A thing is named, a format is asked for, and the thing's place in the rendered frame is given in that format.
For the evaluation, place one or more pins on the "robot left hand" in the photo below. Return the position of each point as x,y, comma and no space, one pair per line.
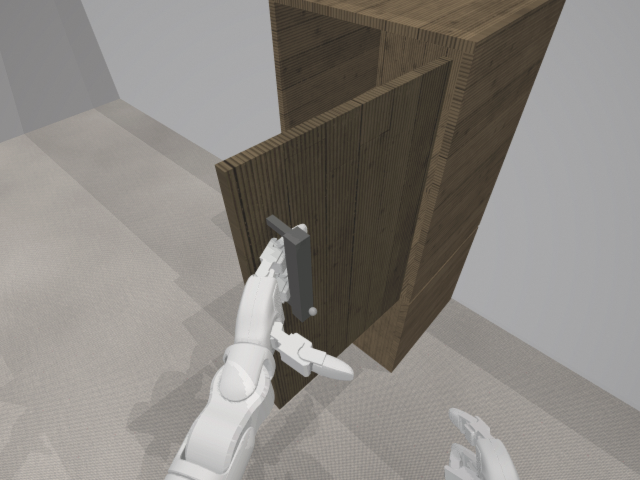
261,305

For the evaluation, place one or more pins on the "robot right hand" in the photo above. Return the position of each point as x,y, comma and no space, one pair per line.
491,461

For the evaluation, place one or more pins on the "cupboard door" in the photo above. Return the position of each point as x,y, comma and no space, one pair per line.
355,176

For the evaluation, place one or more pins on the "handle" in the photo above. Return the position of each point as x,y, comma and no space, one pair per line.
298,260

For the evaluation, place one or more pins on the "robot left forearm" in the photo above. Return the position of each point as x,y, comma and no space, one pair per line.
220,442

